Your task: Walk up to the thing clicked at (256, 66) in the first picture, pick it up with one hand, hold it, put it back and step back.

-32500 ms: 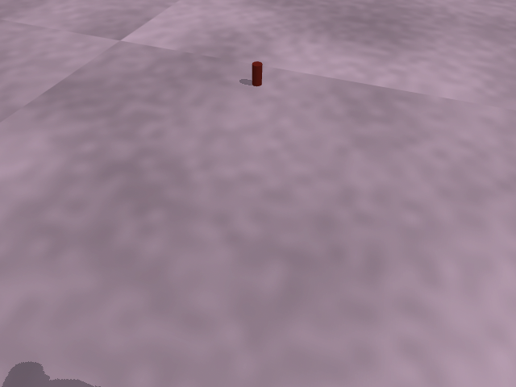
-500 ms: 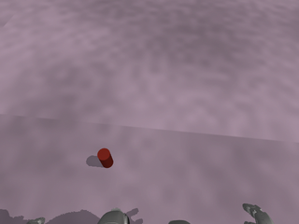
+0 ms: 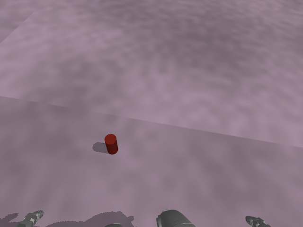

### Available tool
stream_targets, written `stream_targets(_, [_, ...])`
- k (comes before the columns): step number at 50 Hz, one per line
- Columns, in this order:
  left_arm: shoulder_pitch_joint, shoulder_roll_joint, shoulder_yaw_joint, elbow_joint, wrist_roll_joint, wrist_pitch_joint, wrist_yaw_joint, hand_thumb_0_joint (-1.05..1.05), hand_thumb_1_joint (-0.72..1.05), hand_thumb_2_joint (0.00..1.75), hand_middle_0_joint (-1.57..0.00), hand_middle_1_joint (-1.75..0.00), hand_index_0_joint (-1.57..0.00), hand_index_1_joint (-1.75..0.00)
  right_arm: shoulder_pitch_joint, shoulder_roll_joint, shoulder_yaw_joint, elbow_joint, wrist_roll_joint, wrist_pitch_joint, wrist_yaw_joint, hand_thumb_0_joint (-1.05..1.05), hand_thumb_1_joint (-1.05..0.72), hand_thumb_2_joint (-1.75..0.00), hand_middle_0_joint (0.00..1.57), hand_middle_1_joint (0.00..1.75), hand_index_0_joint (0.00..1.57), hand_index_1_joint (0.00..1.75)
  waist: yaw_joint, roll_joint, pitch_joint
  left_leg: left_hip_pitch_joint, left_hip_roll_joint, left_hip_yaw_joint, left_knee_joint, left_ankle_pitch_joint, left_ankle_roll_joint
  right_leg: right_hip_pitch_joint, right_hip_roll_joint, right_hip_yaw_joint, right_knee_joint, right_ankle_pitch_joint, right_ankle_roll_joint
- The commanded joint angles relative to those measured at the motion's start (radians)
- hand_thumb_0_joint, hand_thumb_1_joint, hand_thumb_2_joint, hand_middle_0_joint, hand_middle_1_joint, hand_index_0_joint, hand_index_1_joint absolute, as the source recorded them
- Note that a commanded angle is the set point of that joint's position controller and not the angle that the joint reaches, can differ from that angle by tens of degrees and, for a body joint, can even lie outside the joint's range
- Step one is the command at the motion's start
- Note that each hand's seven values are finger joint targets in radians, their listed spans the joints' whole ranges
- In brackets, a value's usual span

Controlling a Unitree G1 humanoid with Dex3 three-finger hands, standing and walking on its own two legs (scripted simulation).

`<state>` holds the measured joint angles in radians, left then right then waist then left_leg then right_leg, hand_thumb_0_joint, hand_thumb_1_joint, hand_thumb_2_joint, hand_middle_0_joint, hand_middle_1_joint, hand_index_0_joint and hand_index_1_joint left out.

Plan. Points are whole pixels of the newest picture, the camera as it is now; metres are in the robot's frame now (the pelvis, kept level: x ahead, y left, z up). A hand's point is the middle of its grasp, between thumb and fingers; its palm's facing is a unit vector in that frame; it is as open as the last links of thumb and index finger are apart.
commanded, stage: step back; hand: left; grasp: from the side
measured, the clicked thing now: (111, 144) +0.66 +0.20 -0.69
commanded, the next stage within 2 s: none
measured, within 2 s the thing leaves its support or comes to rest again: neither
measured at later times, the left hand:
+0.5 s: hand out of the picture -0.06 +0.25 -0.14, palm faces +0.03 -0.91 -0.42, open 7.4 cm
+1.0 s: hand out of the picture -0.30 +0.21 -0.14, palm faces -0.01 -0.90 -0.43, open 7.4 cm
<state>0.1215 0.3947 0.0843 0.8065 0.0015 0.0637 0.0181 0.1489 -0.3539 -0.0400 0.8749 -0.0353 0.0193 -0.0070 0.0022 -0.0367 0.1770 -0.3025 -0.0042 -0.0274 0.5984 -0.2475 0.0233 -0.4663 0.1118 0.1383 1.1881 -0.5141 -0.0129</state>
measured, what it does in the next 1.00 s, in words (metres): walks backwards: right foot, then left foot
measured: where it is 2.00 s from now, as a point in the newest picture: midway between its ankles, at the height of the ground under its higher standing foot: outside the picture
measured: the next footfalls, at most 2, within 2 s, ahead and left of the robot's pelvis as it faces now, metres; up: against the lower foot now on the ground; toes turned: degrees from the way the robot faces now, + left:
right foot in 0.18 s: -0.07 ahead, -0.16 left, +0.00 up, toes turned +0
left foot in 0.50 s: -0.15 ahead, +0.09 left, +0.00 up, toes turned +0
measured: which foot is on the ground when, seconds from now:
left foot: down 0.00-0.22, up 0.24-0.48, down 0.50-0.88, up 0.90-1.00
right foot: up 0.00-0.16, down 0.18-0.52, up 0.54-0.82, down 0.84-1.00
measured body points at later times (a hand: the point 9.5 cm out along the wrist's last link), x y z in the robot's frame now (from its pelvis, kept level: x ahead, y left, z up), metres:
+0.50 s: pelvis -0.17 -0.03 -0.01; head -0.12 -0.03 +0.43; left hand -0.06 +0.29 -0.12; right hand -0.09 -0.35 -0.13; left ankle -0.19 +0.09 -0.73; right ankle -0.11 -0.16 -0.73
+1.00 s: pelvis -0.36 -0.06 +0.00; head -0.32 -0.09 +0.44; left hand -0.29 +0.25 -0.11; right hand -0.24 -0.38 -0.13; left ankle -0.31 +0.09 -0.66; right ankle -0.35 -0.17 -0.73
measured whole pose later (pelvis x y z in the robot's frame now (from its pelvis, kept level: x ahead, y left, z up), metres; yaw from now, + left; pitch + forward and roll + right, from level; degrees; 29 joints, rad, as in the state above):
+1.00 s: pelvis -0.36 -0.06 +0.00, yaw -1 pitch -3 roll +2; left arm 0.22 0.35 0.06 0.89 0.04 0.04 0.01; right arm 0.13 -0.41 -0.06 0.86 -0.01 0.07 -0.02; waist 0.04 0.03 0.14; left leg -0.54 -0.11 -0.15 1.10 -0.44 -0.02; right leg -0.28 -0.01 0.02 0.67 -0.35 -0.02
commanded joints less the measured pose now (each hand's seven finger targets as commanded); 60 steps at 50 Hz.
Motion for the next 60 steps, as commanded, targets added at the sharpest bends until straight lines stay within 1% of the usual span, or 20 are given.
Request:
stream_targets(1, [0.061,0.164,0.055,-0.059,0.014,-0.022,0.002,0.00,0.90,0.90,-0.20,-0.30,-0.20,-0.30,-0.007,-0.255,-0.074,-0.102,0.003,-0.024,-0.026,0.00,-0.90,-0.90,0.20,0.30,0.20,0.30,-0.009,0.168,-0.187,0.154,0.247,-0.211,-0.159,0.394,0.225,-0.013,-0.027,0.018,-0.025,-0.005,0.041])
stream_targets(8, [0.196,0.151,0.054,0.013,0.023,-0.043,-0.012,0.00,0.90,0.90,-0.20,-0.30,-0.20,-0.30,-0.033,-0.305,-0.085,-0.125,0.009,0.011,-0.016,0.00,-0.90,-0.90,0.20,0.30,0.20,0.30,0.021,0.228,-0.282,0.055,0.197,-0.159,-0.069,0.210,0.137,0.321,-0.072,-0.151,-0.751,0.224,-0.006])
stream_targets(10, [0.205,0.263,0.086,-0.001,0.048,-0.051,-0.013,0.00,0.90,0.90,-0.20,-0.30,-0.20,-0.30,-0.024,-0.220,-0.062,-0.147,0.027,0.016,-0.010,0.00,-0.90,-0.90,0.20,0.30,0.20,0.30,0.024,-0.067,-0.220,-0.274,0.001,-0.094,0.155,-0.178,0.007,0.383,-0.308,0.247,-0.809,0.159,-0.103])
stream_targets(11, [0.105,0.377,0.106,-0.043,0.045,-0.044,-0.011,0.00,0.90,0.90,-0.20,-0.30,-0.20,-0.30,-0.090,-0.217,-0.071,-0.156,0.023,0.017,-0.029,0.00,-0.90,-0.90,0.20,0.30,0.20,0.30,0.074,-0.261,-0.160,-0.229,-0.095,-0.076,0.424,-0.358,-0.029,0.090,-0.529,0.449,-0.919,0.156,-0.278])
stream_targets(12, [0.031,0.358,0.100,-0.077,0.040,-0.054,-0.005,0.00,0.90,0.90,-0.20,-0.30,-0.20,-0.30,-0.083,-0.261,-0.082,-0.148,0.024,0.022,-0.029,0.00,-0.90,-0.90,0.20,0.30,0.20,0.30,0.036,-0.203,-0.103,-0.187,-0.060,-0.174,0.584,-0.323,-0.038,-0.023,-0.550,0.456,-0.934,0.171,-0.300])
stream_targets(15, [-0.107,0.241,0.073,-0.096,0.044,-0.056,0.008,0.00,0.90,0.90,-0.20,-0.30,-0.20,-0.30,0.048,-0.238,-0.072,-0.087,0.039,0.011,-0.025,0.00,-0.90,-0.90,0.20,0.30,0.20,0.30,-0.047,-0.094,-0.105,-0.151,-0.115,-0.138,0.648,-0.196,-0.033,0.042,-0.350,0.092,-0.777,0.455,-0.190])
stream_targets(23, [-0.010,0.240,0.052,-0.094,0.030,-0.031,0.017,0.00,0.90,0.90,-0.20,-0.30,-0.20,-0.30,0.092,-0.206,-0.063,-0.071,0.014,-0.001,-0.018,0.00,-0.90,-0.90,0.20,0.30,0.20,0.30,0.009,-0.166,-0.218,-0.030,-0.027,0.019,-0.014,-0.163,-0.018,0.337,-0.359,0.080,-0.601,0.653,-0.165])
stream_targets(25, [0.020,0.197,0.029,-0.101,0.018,-0.017,0.011,0.00,0.90,0.90,-0.20,-0.30,-0.20,-0.30,0.116,-0.242,-0.080,-0.051,0.003,-0.009,-0.020,0.00,-0.90,-0.90,0.20,0.30,0.20,0.30,0.003,-0.035,-0.238,0.127,0.054,-0.112,-0.200,0.078,0.024,0.184,-0.270,0.023,-0.479,0.486,-0.080])
stream_targets(27, [-0.044,0.192,0.042,-0.113,0.012,-0.016,0.026,0.00,0.90,0.90,-0.20,-0.30,-0.20,-0.30,0.066,-0.418,-0.107,-0.091,-0.001,-0.009,-0.008,0.00,-0.90,-0.90,0.20,0.30,0.20,0.30,-0.048,0.268,-0.224,0.022,0.408,-0.541,-0.260,0.367,0.268,0.020,-0.046,-0.038,-0.102,-0.166,0.004])
stream_targets(28, [-0.054,0.203,0.048,-0.094,0.018,-0.011,0.031,0.00,0.90,0.90,-0.20,-0.30,-0.20,-0.30,0.039,-0.381,-0.107,-0.084,-0.006,-0.014,-0.012,0.00,-0.90,-0.90,0.20,0.30,0.20,0.30,-0.035,0.190,-0.196,-0.037,0.390,-0.489,-0.249,0.366,0.272,0.045,-0.035,0.050,0.035,-0.141,-0.005])
stream_targets(31, [0.042,0.194,0.045,-0.041,-0.001,-0.012,0.022,0.00,0.90,0.90,-0.20,-0.30,-0.20,-0.30,-0.061,-0.293,-0.072,-0.097,-0.003,-0.016,-0.027,0.00,-0.90,-0.90,0.20,0.30,0.20,0.30,0.039,0.161,-0.174,-0.010,0.270,-0.242,-0.179,0.403,0.210,0.014,-0.024,0.046,0.143,-0.013,-0.005])
stream_targets(37, [0.038,0.167,0.032,-0.045,0.018,-0.030,0.002,0.00,0.90,0.90,-0.20,-0.30,-0.20,-0.30,0.020,-0.274,-0.076,-0.099,-0.005,0.002,-0.018,0.00,-0.90,-0.90,0.20,0.30,0.20,0.30,-0.029,0.203,-0.233,0.212,0.247,-0.214,-0.131,0.360,0.224,0.038,-0.071,-0.074,-0.284,-0.021,0.043])
stream_targets(41, [0.172,0.156,0.033,0.030,0.023,-0.046,0.000,0.00,0.90,0.90,-0.20,-0.30,-0.20,-0.30,-0.040,-0.303,-0.075,-0.107,0.011,0.033,-0.011,0.00,-0.90,-0.90,0.20,0.30,0.20,0.30,0.031,0.235,-0.307,0.114,0.214,-0.162,-0.051,0.291,0.143,0.297,-0.075,-0.164,-0.774,0.213,-0.006])
stream_targets(43, [0.178,0.294,0.076,0.022,0.045,-0.054,-0.001,0.00,0.90,0.90,-0.20,-0.30,-0.20,-0.30,-0.034,-0.190,-0.042,-0.133,0.023,0.029,-0.008,0.00,-0.90,-0.90,0.20,0.30,0.20,0.30,0.033,-0.120,-0.231,-0.282,-0.021,-0.069,0.187,-0.165,0.006,0.391,-0.330,0.245,-0.810,0.253,-0.093])
stream_targets(44, [0.100,0.394,0.092,-0.014,0.048,-0.049,0.002,0.00,0.90,0.90,-0.20,-0.30,-0.20,-0.30,-0.106,-0.206,-0.058,-0.147,0.017,0.031,-0.031,0.00,-0.90,-0.90,0.20,0.30,0.20,0.30,0.095,-0.248,-0.167,-0.245,-0.075,-0.104,0.425,-0.374,-0.034,0.102,-0.554,0.451,-0.900,0.265,-0.282])
stream_targets(48, [-0.053,0.241,0.057,-0.039,0.045,-0.068,0.018,0.00,0.90,0.90,-0.20,-0.30,-0.20,-0.30,0.001,-0.225,-0.059,-0.075,0.031,0.022,-0.024,0.00,-0.90,-0.90,0.20,0.30,0.20,0.30,-0.021,-0.067,-0.153,-0.193,-0.109,-0.144,0.617,-0.190,-0.040,0.128,-0.347,0.078,-0.744,0.485,-0.174])
stream_targets(54, [0.079,0.264,0.070,-0.002,0.055,-0.080,0.005,0.00,0.90,0.90,-0.20,-0.30,-0.20,-0.30,-0.044,-0.235,-0.062,-0.061,0.003,0.002,0.001,0.00,-0.90,-0.90,0.20,0.30,0.20,0.30,0.085,-0.139,-0.127,-0.232,-0.027,-0.059,0.258,-0.270,-0.054,0.319,-0.367,0.183,-0.835,-0.160,-0.177])
stream_targets(58, [0.007,0.276,0.055,0.007,0.046,-0.067,-0.009,0.00,0.90,0.90,-0.20,-0.30,-0.20,-0.30,0.106,-0.217,-0.073,0.035,0.008,-0.020,0.017,0.00,-0.90,-0.90,0.20,0.30,0.20,0.30,-0.004,-0.144,-0.144,0.167,-0.023,0.044,-0.150,-0.177,0.005,0.083,-0.338,0.071,-0.817,-0.174,-0.125])
stream_targets(59, [0.055,0.224,0.032,0.015,0.047,-0.062,-0.012,0.00,0.90,0.90,-0.20,-0.30,-0.20,-0.30,0.130,-0.231,-0.084,0.059,0.003,-0.029,0.015,0.00,-0.90,-0.90,0.20,0.30,0.20,0.30,-0.015,-0.021,-0.147,0.275,-0.028,0.002,-0.224,-0.164,0.013,0.006,-0.264,-0.008,-0.688,-0.158,-0.090])
stream_targets(60, [0.058,0.153,0.010,0.006,0.036,-0.064,-0.016,0.00,0.90,0.90,-0.20,-0.30,-0.20,-0.30,0.146,-0.288,-0.098,0.055,-0.013,-0.038,0.010,0.00,-0.90,-0.90,0.20,0.30,0.20,0.30,-0.031,0.191,-0.153,0.350,0.168,-0.365,-0.339,-0.442,0.078,-0.188,-0.165,-0.100,-0.480,-0.100,-0.011])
